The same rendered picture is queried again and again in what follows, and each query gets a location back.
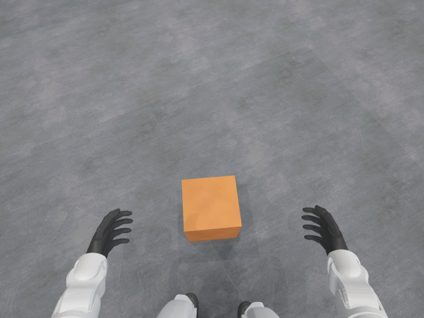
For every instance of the left robot hand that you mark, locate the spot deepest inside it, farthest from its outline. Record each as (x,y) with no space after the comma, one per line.
(102,241)

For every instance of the left robot forearm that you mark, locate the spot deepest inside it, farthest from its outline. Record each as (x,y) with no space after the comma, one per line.
(85,287)

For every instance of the right robot forearm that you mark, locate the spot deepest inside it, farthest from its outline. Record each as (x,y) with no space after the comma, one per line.
(348,281)

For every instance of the right robot hand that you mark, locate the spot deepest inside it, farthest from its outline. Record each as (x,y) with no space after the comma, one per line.
(332,238)

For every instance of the left robot thigh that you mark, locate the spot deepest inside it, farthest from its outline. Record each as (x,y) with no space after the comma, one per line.
(178,308)

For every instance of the robot left foot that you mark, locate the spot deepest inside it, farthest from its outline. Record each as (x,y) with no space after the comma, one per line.
(194,300)

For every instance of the carton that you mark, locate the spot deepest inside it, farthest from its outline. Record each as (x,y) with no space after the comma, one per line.
(211,208)

